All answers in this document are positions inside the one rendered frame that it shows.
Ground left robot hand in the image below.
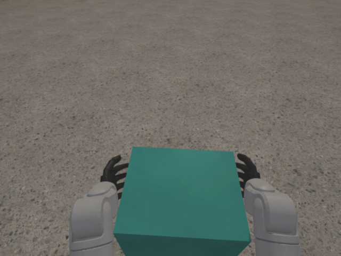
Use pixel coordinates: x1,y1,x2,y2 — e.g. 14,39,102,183
100,155,129,200

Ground right robot hand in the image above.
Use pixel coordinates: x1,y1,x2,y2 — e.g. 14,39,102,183
236,154,260,198

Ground carton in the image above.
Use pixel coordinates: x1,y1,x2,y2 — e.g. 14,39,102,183
113,147,251,256

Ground left robot forearm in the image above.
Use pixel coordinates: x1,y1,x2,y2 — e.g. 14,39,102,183
69,181,119,256

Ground right robot forearm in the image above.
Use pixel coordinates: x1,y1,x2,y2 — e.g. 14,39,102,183
244,178,301,256

